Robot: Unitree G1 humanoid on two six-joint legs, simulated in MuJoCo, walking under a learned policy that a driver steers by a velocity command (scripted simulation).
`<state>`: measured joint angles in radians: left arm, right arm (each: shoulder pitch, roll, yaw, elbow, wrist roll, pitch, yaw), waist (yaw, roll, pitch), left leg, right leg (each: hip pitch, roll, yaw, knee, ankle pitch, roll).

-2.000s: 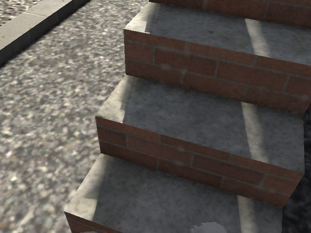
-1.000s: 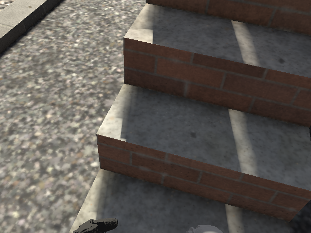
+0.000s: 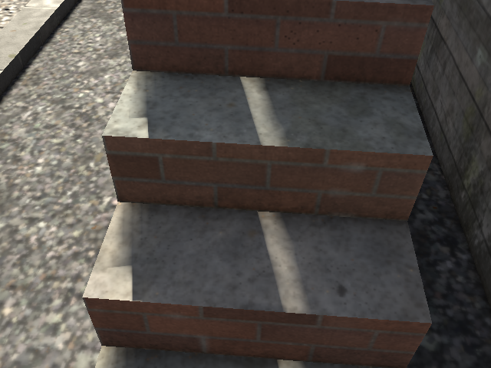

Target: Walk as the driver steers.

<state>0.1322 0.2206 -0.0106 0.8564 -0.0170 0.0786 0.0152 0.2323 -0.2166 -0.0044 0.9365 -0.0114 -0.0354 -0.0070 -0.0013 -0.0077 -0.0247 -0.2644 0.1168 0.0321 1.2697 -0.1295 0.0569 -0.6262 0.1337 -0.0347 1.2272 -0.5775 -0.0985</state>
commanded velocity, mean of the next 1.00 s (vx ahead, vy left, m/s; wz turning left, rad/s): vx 0.50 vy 0.00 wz -0.25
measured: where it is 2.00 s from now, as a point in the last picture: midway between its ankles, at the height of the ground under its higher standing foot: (278, 161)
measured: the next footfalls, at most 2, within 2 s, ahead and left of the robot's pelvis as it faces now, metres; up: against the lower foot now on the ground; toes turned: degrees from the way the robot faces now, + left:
left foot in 0.48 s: +0.34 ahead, +0.07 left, +0.19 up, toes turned -5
right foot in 0.88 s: +0.36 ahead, -0.22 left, +0.19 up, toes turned -16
